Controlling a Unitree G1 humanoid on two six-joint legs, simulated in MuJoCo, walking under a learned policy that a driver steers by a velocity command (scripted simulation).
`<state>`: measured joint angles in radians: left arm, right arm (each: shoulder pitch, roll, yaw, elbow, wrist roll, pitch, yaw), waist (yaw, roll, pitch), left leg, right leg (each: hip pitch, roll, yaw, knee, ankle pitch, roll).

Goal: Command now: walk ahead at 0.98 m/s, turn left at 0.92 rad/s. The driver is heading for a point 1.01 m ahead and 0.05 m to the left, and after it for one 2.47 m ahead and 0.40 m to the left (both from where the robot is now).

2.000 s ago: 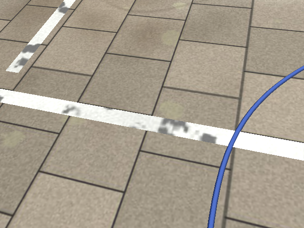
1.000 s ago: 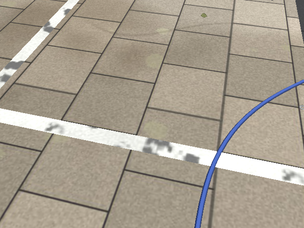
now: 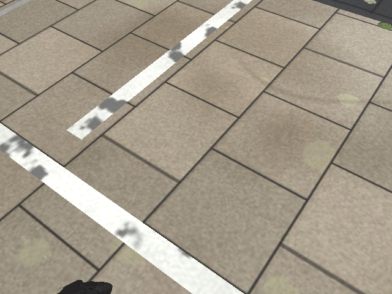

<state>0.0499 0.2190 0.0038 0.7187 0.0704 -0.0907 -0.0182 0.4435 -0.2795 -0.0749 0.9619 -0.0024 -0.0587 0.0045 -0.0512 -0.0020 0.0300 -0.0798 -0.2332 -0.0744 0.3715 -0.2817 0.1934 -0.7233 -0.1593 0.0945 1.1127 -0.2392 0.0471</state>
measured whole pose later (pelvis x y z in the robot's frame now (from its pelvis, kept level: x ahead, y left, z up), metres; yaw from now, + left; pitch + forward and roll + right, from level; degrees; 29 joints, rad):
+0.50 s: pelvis +0.46 +0.00 +0.00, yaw +21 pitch +2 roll -3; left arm 0.53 0.30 0.06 0.94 0.02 -0.12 -0.02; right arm 0.00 -0.31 -0.02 0.64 -0.04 -0.04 0.07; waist 0.08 0.05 -0.01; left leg -0.75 0.03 -0.06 0.91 -0.08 0.09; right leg 0.05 0.02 -0.12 0.22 -0.30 0.02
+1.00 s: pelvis +0.90 +0.19 -0.01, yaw +11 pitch +1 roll +1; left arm 0.09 0.29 0.02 0.76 0.01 -0.03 -0.07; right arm 0.48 -0.27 -0.03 0.94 -0.01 -0.13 0.00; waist -0.05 -0.03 0.04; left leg 0.22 -0.09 0.23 0.15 -0.39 0.05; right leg -0.79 -0.06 -0.12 0.81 0.09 -0.11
